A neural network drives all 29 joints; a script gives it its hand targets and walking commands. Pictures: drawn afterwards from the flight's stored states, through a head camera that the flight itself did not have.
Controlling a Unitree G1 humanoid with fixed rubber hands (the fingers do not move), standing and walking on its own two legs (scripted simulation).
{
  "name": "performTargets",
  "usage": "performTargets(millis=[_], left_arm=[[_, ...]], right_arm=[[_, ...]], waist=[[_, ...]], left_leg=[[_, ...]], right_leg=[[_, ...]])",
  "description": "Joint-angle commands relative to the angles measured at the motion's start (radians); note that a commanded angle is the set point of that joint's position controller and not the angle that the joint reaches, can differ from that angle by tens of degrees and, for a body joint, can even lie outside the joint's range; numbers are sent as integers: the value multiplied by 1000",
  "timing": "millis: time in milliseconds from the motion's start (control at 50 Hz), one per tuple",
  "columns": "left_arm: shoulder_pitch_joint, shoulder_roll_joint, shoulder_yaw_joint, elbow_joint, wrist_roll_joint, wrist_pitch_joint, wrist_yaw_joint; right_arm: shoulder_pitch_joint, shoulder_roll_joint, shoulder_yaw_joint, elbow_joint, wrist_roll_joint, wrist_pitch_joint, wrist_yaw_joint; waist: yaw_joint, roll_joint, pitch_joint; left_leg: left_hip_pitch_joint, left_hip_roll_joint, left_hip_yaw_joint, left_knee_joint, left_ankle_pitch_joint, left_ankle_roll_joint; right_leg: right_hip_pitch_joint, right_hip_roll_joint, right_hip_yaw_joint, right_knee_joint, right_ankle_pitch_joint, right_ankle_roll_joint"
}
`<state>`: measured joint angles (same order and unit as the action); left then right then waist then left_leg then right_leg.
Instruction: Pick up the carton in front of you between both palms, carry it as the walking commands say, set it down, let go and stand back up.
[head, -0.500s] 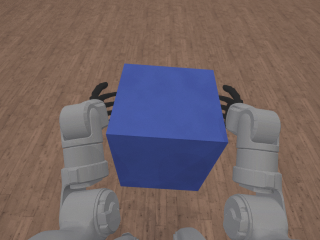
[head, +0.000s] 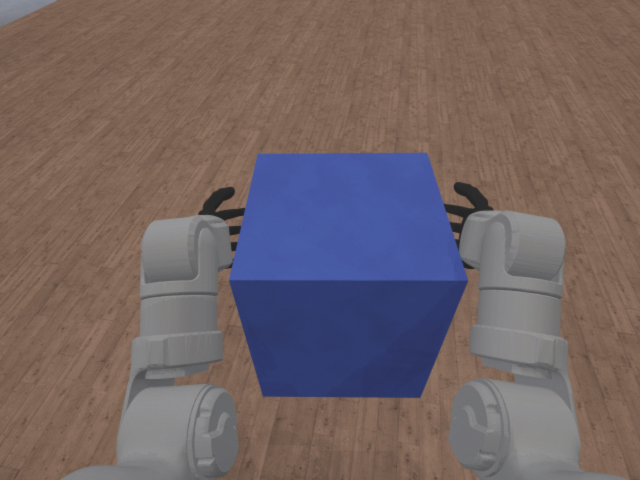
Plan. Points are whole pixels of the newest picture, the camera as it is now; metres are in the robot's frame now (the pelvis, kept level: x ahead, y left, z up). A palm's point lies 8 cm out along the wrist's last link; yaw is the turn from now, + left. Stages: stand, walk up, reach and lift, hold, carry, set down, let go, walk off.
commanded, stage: carry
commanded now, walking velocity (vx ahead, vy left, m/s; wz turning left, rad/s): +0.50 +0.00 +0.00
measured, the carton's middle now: (341, 279) +0.36 +0.00 +0.07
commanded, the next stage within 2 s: none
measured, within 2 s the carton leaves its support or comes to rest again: neither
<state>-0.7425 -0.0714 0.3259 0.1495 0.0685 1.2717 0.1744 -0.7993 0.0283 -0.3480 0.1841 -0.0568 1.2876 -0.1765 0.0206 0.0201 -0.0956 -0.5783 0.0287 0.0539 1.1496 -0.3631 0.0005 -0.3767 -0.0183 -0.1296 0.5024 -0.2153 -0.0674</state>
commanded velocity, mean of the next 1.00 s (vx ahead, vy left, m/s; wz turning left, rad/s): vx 0.50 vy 0.00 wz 0.00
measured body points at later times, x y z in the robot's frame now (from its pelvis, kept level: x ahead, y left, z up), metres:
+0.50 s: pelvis +0.30 +0.04 +0.01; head +0.33 +0.05 +0.46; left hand +0.61 +0.18 +0.08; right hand +0.60 -0.12 +0.09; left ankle +0.30 +0.12 -0.74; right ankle +0.29 -0.09 -0.68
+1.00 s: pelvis +0.60 -0.02 +0.01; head +0.57 -0.03 +0.46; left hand +0.85 +0.14 +0.10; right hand +0.87 -0.16 +0.10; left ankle +0.68 +0.13 -0.68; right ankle +0.60 -0.10 -0.74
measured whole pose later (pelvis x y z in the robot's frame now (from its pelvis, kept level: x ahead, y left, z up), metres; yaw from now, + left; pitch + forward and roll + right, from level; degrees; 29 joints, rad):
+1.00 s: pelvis +0.60 -0.02 +0.01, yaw +1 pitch +3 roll +0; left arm -0.07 -0.13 0.07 -0.39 0.06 1.24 0.14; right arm -0.09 0.13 -0.09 -0.39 -0.08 1.23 -0.11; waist 0.02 0.01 -0.16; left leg -0.60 0.12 0.10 0.83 -0.18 -0.02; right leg -0.20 -0.03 -0.24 0.33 -0.19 -0.05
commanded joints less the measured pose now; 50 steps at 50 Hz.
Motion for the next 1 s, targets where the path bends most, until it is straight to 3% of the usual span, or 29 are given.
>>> performTargets(millis=[0,100,160,200,220,240,260,280,300,320,340,360,400,480,560,620,660,680,700,720,740,760,800,820,860,980], left_arm=[[-758,-1004,-604,-145,-326,-78,-132],[-647,-973,-659,-198,-299,-122,-136],[-508,-944,-687,-206,-275,-125,-135],[-427,-948,-707,-238,-268,-126,-139],[-395,-953,-722,-256,-268,-123,-142],[-368,-953,-742,-277,-273,-119,-145],[-347,-972,-772,-320,-296,-113,-155],[-322,-995,-808,-332,-314,-102,-166],[-295,-1026,-828,-363,-324,-106,-176],[-310,-1059,-847,-439,-350,-116,-185],[-286,-1085,-871,-458,-360,-122,-191],[-244,-1095,-890,-482,-364,-129,-193],[-110,-1087,-918,-512,-346,-142,-191],[65,-1028,-961,-641,-315,-133,-181],[183,-942,-950,-690,-311,-83,-189],[248,-876,-913,-657,-301,-39,-201],[268,-835,-879,-630,-295,-19,-204],[252,-817,-864,-627,-292,-12,-203],[246,-784,-850,-618,-287,-9,-200],[255,-785,-839,-590,-291,-6,-199],[244,-837,-849,-594,-305,-11,-204],[235,-887,-869,-609,-318,-22,-211],[173,-965,-911,-644,-340,-43,-223],[151,-976,-920,-648,-349,-52,-226],[130,-966,-940,-660,-362,-64,-229],[176,-872,-922,-646,-349,-62,-215]], right_arm=[[-601,1088,612,-31,275,-69,120],[-559,1088,702,-129,291,-120,129],[-431,1062,726,-141,285,-124,140],[-350,1063,745,-168,288,-123,153],[-304,1063,755,-179,287,-123,159],[-256,1055,760,-201,285,-123,164],[-196,1028,754,-224,273,-125,164],[-123,1036,742,-220,251,-126,164],[-90,1063,764,-269,243,-128,169],[-101,1082,792,-360,253,-141,173],[-93,1105,808,-423,261,-145,177],[-81,1104,820,-483,268,-151,182],[-10,1074,870,-578,279,-157,194],[177,1050,918,-643,315,-138,228],[297,957,929,-671,316,-88,237],[342,890,914,-658,304,-49,238],[321,856,916,-659,303,-28,234],[304,836,914,-658,306,-20,230],[287,827,913,-672,308,-10,227],[278,819,918,-659,313,-1,225],[254,848,933,-671,326,-6,228],[240,896,948,-670,337,-15,235],[224,982,969,-666,348,-37,247],[231,993,966,-653,338,-48,247],[242,988,955,-647,315,-67,237],[284,910,927,-638,287,-68,211]], waist=[[-12,-150,-391],[5,-167,-343],[12,-181,-331],[4,-169,-362],[-10,-142,-420],[-28,-81,-474],[-43,164,-580],[-47,305,-562],[-55,201,-539],[-49,133,-510],[-50,60,-466],[-51,56,-444],[-50,106,-421],[-41,123,-341],[-45,151,-229],[-45,134,-155],[-24,67,-165],[-7,19,-211],[0,-227,-259],[-1,-366,-269],[-5,-287,-259],[-6,-183,-262],[-12,-95,-251],[-15,-98,-242],[-19,-131,-229],[-15,-139,-142]], left_leg=[[-174,59,-4,-181,151,-30],[-89,33,73,-509,280,-26],[24,-6,130,-681,352,-15],[203,-45,178,-804,413,-8],[414,-33,171,-825,426,18],[697,102,40,-766,468,77],[976,333,-296,-694,595,176],[1068,403,-464,-754,678,260],[1075,385,-419,-775,628,263],[1021,378,-386,-774,647,233],[928,352,-304,-813,615,195],[871,332,-252,-851,539,169],[804,301,-163,-890,499,133],[719,243,-37,-938,465,120],[635,213,30,-942,482,98],[578,200,64,-882,437,73],[469,155,137,-693,506,33],[323,122,154,-514,432,-3],[98,33,144,-201,163,-37],[-112,-30,75,-7,-123,-33],[-190,30,5,85,-120,-9],[-183,67,-25,103,-84,4],[-91,123,-52,3,22,5],[-51,128,-33,-66,65,1],[-32,118,9,-178,127,-5],[9,96,79,-538,306,-27]], right_leg=[[499,-256,248,-244,263,-94],[548,-204,121,-232,431,-65],[573,-188,68,-190,543,-41],[562,-165,19,-59,712,-11],[474,-142,-17,82,691,21],[230,-125,-8,235,490,63],[-74,-61,18,457,133,92],[-305,45,37,643,-303,94],[-403,15,94,698,-300,70],[-415,-31,116,670,-277,76],[-391,-65,130,598,-218,82],[-352,-80,133,515,-172,85],[-300,-73,92,407,-130,93],[-236,-63,26,206,10,103],[-143,-39,-41,27,171,91],[-51,-32,-86,-52,198,76],[159,-4,-128,-79,100,56],[358,-57,-40,-59,10,34],[491,-299,384,-167,-143,-56],[581,-425,642,-278,-121,-139],[576,-424,596,-279,2,-151],[518,-377,486,-246,89,-115],[361,-343,352,-299,-3,-73],[303,-318,273,-332,-70,-51],[255,-294,183,-371,-145,-45],[258,-265,56,-400,-76,-58]])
